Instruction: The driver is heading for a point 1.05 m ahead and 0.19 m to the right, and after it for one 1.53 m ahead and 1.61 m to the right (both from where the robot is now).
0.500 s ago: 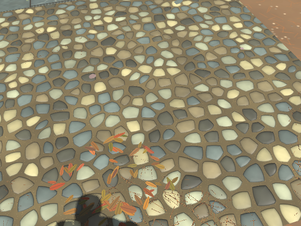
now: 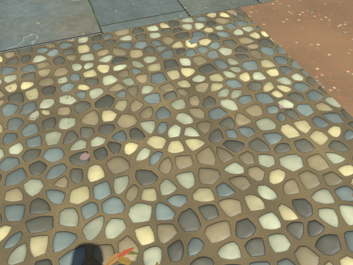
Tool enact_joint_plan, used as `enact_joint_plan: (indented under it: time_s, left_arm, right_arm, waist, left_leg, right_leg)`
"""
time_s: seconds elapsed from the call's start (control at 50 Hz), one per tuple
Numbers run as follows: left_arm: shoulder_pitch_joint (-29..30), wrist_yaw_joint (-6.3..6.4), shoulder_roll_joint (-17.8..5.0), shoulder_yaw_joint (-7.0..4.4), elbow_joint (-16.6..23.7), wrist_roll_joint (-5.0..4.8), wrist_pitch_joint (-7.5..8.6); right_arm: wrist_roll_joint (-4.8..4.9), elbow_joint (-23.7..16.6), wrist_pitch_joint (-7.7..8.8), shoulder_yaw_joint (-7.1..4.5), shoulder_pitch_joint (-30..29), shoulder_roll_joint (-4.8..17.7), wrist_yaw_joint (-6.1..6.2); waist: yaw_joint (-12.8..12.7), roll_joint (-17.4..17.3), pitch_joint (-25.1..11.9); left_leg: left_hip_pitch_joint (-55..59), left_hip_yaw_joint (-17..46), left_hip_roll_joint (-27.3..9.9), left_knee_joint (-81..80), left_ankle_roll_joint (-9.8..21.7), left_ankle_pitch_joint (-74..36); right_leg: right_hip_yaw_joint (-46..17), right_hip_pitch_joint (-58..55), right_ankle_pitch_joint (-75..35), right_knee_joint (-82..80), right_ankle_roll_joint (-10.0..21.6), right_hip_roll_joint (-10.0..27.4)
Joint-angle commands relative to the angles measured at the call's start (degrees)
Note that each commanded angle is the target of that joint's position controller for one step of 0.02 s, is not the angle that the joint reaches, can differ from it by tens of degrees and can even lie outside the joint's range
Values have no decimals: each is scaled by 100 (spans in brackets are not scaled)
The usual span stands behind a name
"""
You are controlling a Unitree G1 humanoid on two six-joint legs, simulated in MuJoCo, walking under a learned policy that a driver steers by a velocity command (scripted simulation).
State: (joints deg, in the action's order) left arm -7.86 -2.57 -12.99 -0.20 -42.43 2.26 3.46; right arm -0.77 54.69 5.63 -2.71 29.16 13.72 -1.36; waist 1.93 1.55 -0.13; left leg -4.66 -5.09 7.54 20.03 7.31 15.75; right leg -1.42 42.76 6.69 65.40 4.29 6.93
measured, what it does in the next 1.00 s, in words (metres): walks ahead, turning right: right foot, then left foot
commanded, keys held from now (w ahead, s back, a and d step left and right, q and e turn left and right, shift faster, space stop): w+shift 0.52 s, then w+e+shift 0.48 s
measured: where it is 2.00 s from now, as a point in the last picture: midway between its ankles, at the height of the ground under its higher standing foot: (251, 71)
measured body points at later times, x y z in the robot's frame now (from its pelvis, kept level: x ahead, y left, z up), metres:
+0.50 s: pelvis +0.48 -0.03 +0.00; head +0.49 -0.02 +0.45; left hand +0.40 +0.23 -0.13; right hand +0.67 -0.27 -0.09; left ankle +0.61 +0.13 -0.66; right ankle +0.40 -0.10 -0.74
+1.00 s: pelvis +0.96 -0.01 +0.00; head +0.97 -0.02 +0.45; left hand +1.22 +0.18 -0.09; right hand +0.83 -0.26 -0.14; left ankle +0.86 +0.11 -0.74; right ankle +1.09 -0.16 -0.66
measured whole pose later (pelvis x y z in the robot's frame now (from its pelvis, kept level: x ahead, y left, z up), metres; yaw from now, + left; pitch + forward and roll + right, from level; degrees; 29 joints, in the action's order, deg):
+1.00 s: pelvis +0.96 -0.01 +0.00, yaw -17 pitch +0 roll +3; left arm -3.9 -3.8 -16.9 -2.5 -42.5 1.1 0.8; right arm -1.2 56.5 7.2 -3.0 27.7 15.8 -0.4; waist 2.3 1.9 1.3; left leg 5.7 -16.0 1.2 14.2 -0.4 19.7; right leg 4.4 45.3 -0.9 57.7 7.4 6.1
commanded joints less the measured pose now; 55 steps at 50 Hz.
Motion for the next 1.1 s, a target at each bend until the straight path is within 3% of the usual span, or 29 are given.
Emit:
enact_joint_plan:
  time_s: [0.02,0.08,0.14,0.18,0.2,0.22,0.24,0.26,0.28,0.3,0.34,0.38,0.42,0.5,0.58,0.64,0.66,0.68,0.7,0.72,0.74,0.76,0.78,0.84,0.88,0.92,1.02,1.06,1.1]
  left_arm:
    - [622,-47,-340,-11,435,-37,43]
    - [1245,-124,-227,63,570,-115,95]
    - [1479,-63,-358,37,604,-98,114]
    - [1075,26,-587,-54,515,-60,110]
    - [313,92,-792,-144,312,-72,111]
    - [-891,180,-997,-256,-80,-92,107]
    - [-2050,288,-1287,-390,-406,-4,90]
    - [-2276,342,-1848,-569,-447,227,100]
    - [-2215,204,-1511,-570,-486,74,86]
    - [-1636,168,-1270,-537,-565,12,132]
    - [-1234,137,-706,-421,-678,13,219]
    - [-1263,185,-386,-292,-881,-47,278]
    - [-1409,174,-510,-304,-1012,-159,379]
    - [-1582,93,-636,-304,-1045,-240,511]
    - [-2050,145,-1015,-339,-1197,-317,541]
    - [-2111,249,-1437,-410,-1268,-157,391]
    - [-1992,300,-1578,-444,-1264,-75,305]
    - [-1825,321,-1496,-439,-1201,-30,272]
    - [-2137,273,-660,-279,-974,-77,298]
    - [-2798,216,-238,-187,-817,-486,327]
    - [-1963,295,-770,-282,-761,-396,275]
    - [-1396,266,-805,-298,-674,-335,244]
    - [-1210,216,-685,-286,-650,-285,192]
    - [-1067,51,-282,-250,-441,-100,-112]
    - [-560,-30,-202,-223,-172,-73,-239]
    - [-78,-105,-158,-165,82,-85,-264]
    - [866,-249,-380,-117,430,-97,-222]
    - [709,-238,-541,-157,358,-114,-190]
    - [-355,-160,-840,-277,94,-152,-185]
  right_arm:
    - [116,-439,230,-50,-356,507,-37]
    - [193,-269,303,-38,83,625,22]
    - [88,-114,245,-23,298,830,93]
    - [-42,-27,139,-54,300,1089,206]
    - [-134,14,50,-82,230,1211,273]
    - [-196,-8,-40,-115,0,1313,316]
    - [-210,-118,-54,-100,-257,1185,314]
    - [39,-397,17,126,350,124,141]
    - [164,-413,136,62,141,555,128]
    - [175,-678,169,40,-760,682,163]
    - [44,-784,141,100,-1198,540,95]
    - [-138,-832,-56,170,-1055,281,-48]
    - [-208,-1054,-159,225,-1508,189,-140]
    - [-146,-1556,-95,328,-2782,254,-223]
    - [-54,-1733,-54,357,-3363,350,-217]
    - [-135,-1597,-26,165,-2691,847,-38]
    - [-119,-1273,-12,54,-1585,1055,52]
    - [-157,-956,-11,-71,-449,1311,158]
    - [-348,-890,0,-233,240,1887,261]
    - [-376,-903,-28,-286,-20,1951,159]
    - [-290,-1000,-36,-246,-672,1399,102]
    - [-238,-985,16,-151,-1049,938,90]
    - [-259,-893,42,-131,-1159,776,82]
    - [-97,-528,154,-23,-962,379,77]
    - [15,-406,227,-20,-938,343,57]
    - [-20,-375,283,-8,-1027,325,48]
    - [-14,-294,307,-59,-788,763,173]
    - [-8,-314,201,-98,-569,1034,273]
    - [-67,-442,-8,-207,-736,1414,376]
  waist:
    - [-182,19,997]
    - [52,-81,1007]
    - [124,-330,750]
    - [-179,-758,208]
    - [-573,-921,-221]
    - [-1130,-951,-778]
    - [-1601,-829,-1323]
    - [-917,969,-2045]
    - [-1061,723,-2458]
    - [-871,382,-1156]
    - [-474,-339,-208]
    - [-36,-107,142]
    - [46,-14,593]
    - [-109,-104,1003]
    - [-307,-11,993]
    - [87,287,97]
    - [603,392,-510]
    - [1128,348,-1065]
    - [949,-839,-1951]
    - [337,-2259,-2830]
    - [337,-1202,-1829]
    - [307,-575,-920]
    - [174,-252,-518]
    - [-226,-575,10]
    - [-295,-564,334]
    - [-377,-576,571]
    - [-355,-270,971]
    - [-482,-454,672]
    - [-1106,-767,-5]
  left_leg:
    - [-1230,1011,-1217,-1942,421,-724]
    - [-675,719,-1366,-2254,235,-2409]
    - [822,459,-1500,-1717,75,-4876]
    - [1605,429,-1719,-615,-25,-7146]
    - [1704,443,-1827,402,-45,-7680]
    - [1453,362,-1835,1811,-30,-7484]
    - [237,327,-1660,3535,23,-6003]
    - [-2501,387,-677,6150,-184,-857]
    - [-3446,1114,-306,6809,-26,931]
    - [-3946,1121,-771,6571,59,184]
    - [-3572,1092,-1136,5878,39,-168]
    - [-3185,1071,-1348,5431,-132,-125]
    - [-3582,859,-1557,4995,-293,-268]
    - [-3112,248,-1523,2673,-372,-2022]
    - [-2343,37,-1190,1393,-235,-2918]
    - [-1413,72,-620,1118,-106,-1655]
    - [-289,171,-525,1150,-66,-1135]
    - [1087,480,-950,1292,-72,-719]
    - [2419,2267,-2533,1223,-2,1193]
    - [3165,5252,-3555,-197,465,2362]
    - [2417,4638,-3161,-474,256,2721]
    - [1473,3544,-2981,-466,164,1874]
    - [805,2852,-2801,-593,78,945]
    - [-178,1417,-2513,-905,-133,-84]
    - [-339,591,-2369,-1140,-300,-732]
    - [-617,-239,-2034,-1321,-409,-1429]
    - [-74,-1260,-1895,-1480,-579,-3606]
    - [627,-1388,-1975,-764,-677,-6100]
    - [937,-1319,-2197,797,-670,-7741]
  right_leg:
    - [332,-221,-1169,-1407,-100,80]
    - [699,-955,-2119,-2688,64,-174]
    - [972,-1095,-1770,-3409,242,-597]
    - [1065,-1582,-778,-3454,363,-1048]
    - [942,-2298,-306,-3469,468,-1178]
    - [839,-3427,-23,-3660,592,-1182]
    - [245,-5001,719,-3371,776,-558]
    - [-2712,-7093,2105,-3427,1549,1333]
    - [-4625,-7242,2845,-4603,1685,1542]
    - [-3544,-6261,2449,-4904,1408,1214]
    - [-2264,-4536,1489,-5248,1090,808]
    - [-1597,-3496,1446,-5622,865,462]
    - [-1162,-3086,1140,-6023,863,327]
    - [-66,-2543,-648,-6447,693,-243]
    - [-107,-3485,-2527,-6630,679,116]
    - [-226,-4773,-5081,-4988,485,282]
    - [-236,-4593,-5142,-3644,421,245]
    - [-197,-3703,-4031,-2048,383,2]
    - [-16,-2308,-1007,264,386,-526]
    - [-380,-891,1862,1815,313,-1117]
    - [-433,-290,1253,1923,435,-651]
    - [-344,-177,748,1588,405,-409]
    - [-320,-344,639,1349,384,-229]
    - [-256,-528,640,1105,270,94]
    - [-93,-139,324,874,202,203]
    - [192,-139,-395,277,199,123]
    - [1043,-701,-1367,-1969,511,-299]
    - [1410,-1202,-1156,-2269,670,-762]
    - [1441,-2301,-469,-2287,841,-1136]
Next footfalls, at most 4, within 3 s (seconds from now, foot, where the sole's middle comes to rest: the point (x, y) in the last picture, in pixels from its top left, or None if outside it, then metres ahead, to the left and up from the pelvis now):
0.24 right None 0.44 -0.10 -0.77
0.68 left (154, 183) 0.90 0.10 -0.77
1.16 right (205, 122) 1.27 -0.16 -0.77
1.58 left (218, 69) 1.72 -0.28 -0.77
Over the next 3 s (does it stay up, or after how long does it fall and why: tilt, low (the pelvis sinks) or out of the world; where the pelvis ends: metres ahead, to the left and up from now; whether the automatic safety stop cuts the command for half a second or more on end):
stays up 1.84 -1.44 -0.04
